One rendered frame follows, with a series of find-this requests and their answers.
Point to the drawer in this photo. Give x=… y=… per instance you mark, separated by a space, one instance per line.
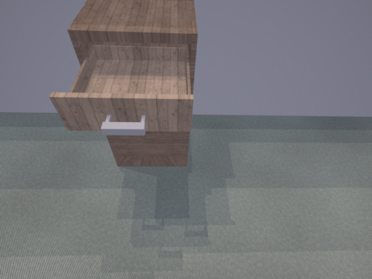
x=127 y=82

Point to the cabinet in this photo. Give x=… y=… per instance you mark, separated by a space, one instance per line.
x=146 y=23

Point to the handle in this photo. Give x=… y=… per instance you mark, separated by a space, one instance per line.
x=123 y=128

